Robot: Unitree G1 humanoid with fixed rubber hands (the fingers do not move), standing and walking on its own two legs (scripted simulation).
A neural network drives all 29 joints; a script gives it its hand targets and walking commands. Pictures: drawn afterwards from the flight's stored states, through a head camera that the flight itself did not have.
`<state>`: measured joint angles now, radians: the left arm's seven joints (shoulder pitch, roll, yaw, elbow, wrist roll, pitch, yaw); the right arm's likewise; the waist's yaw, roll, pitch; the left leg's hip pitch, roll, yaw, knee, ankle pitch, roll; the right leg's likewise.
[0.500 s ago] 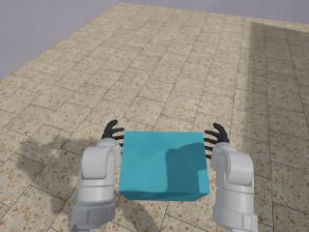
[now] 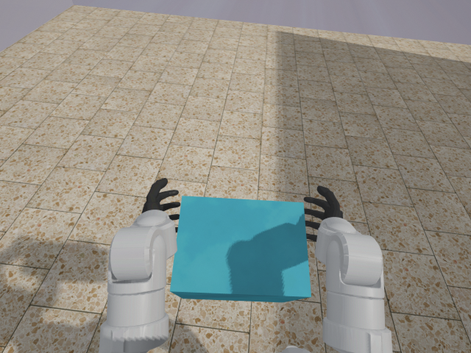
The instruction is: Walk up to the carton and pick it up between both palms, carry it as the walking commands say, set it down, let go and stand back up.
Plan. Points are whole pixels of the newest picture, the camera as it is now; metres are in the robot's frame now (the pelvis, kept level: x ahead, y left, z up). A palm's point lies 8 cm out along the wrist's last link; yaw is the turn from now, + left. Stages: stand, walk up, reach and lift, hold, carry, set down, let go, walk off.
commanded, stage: carry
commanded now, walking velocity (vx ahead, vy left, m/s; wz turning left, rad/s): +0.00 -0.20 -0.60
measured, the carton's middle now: (237, 254) +0.30 +0.02 -0.01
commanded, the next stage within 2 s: none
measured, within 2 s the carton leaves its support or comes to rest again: neither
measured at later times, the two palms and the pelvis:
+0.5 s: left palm (329, 264) +0.27 -0.13 +0.04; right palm out of the picture +0.19 -0.40 +0.07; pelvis -0.08 -0.18 -0.03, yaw -16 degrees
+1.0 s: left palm out of the picture +0.12 -0.40 +0.04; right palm out of the picture -0.06 -0.62 +0.02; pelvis -0.19 -0.33 -0.03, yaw -34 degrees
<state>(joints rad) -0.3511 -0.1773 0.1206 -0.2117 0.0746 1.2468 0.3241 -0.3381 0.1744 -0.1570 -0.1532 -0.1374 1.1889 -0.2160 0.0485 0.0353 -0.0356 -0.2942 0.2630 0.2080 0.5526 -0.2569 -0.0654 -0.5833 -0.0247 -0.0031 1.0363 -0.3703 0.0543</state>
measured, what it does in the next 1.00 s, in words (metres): steps to the right, turning right: right foot, then left foot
